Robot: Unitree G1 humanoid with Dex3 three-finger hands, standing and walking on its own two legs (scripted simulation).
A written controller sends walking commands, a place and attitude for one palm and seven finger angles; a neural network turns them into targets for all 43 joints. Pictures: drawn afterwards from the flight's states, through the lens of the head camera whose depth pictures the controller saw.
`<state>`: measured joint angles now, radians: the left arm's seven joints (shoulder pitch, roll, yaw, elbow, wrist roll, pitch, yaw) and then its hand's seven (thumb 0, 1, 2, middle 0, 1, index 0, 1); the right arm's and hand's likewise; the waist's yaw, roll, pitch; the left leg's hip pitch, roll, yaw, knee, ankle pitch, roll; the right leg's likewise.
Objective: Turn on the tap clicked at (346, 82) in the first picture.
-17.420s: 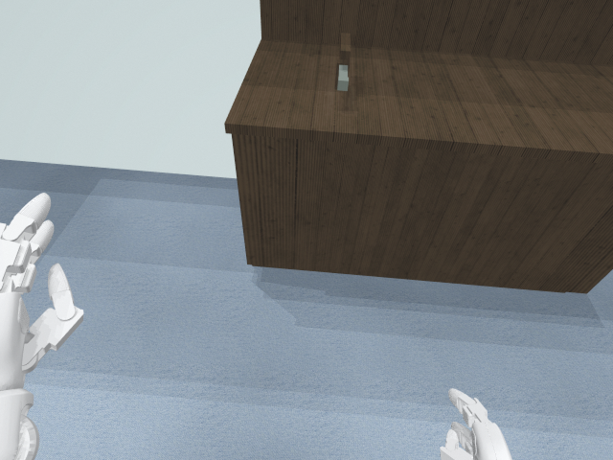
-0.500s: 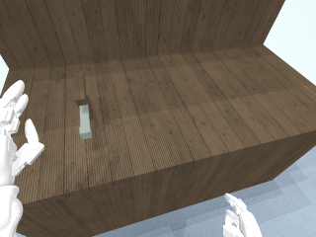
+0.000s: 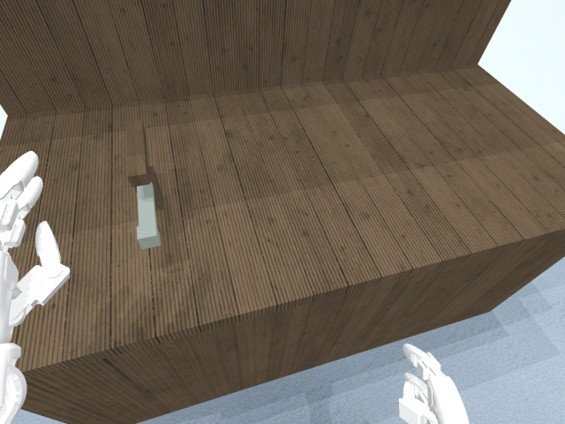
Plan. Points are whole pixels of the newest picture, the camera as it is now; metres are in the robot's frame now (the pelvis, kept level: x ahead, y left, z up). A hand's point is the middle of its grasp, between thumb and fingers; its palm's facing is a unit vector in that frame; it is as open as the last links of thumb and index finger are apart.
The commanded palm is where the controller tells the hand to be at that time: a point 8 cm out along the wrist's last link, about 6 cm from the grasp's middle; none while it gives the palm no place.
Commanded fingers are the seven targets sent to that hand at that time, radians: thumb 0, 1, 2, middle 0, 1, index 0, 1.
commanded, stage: look again from close up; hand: left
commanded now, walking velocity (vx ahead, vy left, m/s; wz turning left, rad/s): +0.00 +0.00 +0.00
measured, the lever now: (148, 236) +0.36 +0.24 +0.02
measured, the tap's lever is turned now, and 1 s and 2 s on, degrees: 0 0 0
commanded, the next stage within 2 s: shuffle to correct the standing spot in 0.18 s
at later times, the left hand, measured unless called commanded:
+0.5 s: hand (97, 283) +0.21 +0.21 +0.16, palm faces +0.38 -0.86 -0.34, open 7.4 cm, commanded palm +0.16 +0.24 +0.18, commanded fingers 0.00 0.90 0.90 -0.20 -0.30 -0.20 -0.30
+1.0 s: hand (119, 279) +0.22 +0.20 +0.15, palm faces +0.35 -0.84 -0.41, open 7.4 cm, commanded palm +0.17 +0.23 +0.18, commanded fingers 0.00 0.90 0.90 -0.20 -0.30 -0.20 -0.30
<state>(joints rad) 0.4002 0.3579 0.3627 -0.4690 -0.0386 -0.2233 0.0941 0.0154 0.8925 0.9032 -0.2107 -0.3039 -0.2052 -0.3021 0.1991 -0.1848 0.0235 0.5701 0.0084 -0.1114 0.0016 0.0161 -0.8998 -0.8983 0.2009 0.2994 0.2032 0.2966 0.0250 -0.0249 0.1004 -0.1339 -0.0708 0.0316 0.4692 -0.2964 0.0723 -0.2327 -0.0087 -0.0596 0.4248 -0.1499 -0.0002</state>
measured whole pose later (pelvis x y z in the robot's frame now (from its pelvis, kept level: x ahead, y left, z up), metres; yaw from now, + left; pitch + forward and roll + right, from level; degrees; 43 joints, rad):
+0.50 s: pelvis -0.01 -0.04 +0.00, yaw -1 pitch -2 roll +0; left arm 0.40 0.35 0.35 -0.44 -0.05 -0.20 0.10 0.02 0.89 0.90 -0.21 -0.30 -0.21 -0.30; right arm 0.21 -0.19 0.02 0.58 0.01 -0.12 -0.02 0.02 -0.90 -0.90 0.20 0.30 0.20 0.30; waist 0.03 -0.04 0.07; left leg -0.14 -0.03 0.03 0.44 -0.27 0.04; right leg -0.25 0.03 -0.06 0.40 -0.12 -0.04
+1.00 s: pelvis +0.01 -0.05 +0.00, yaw +1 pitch +0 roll -1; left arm 0.50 0.38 0.35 -0.50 -0.06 -0.18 0.12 0.02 0.89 0.90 -0.21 -0.30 -0.21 -0.30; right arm 0.19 -0.24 -0.01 0.59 0.02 -0.10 -0.03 0.02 -0.90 -0.90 0.20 0.30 0.20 0.30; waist 0.01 0.00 0.07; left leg -0.18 0.00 -0.01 0.47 -0.30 0.02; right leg -0.24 0.07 -0.10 0.34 -0.12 -0.07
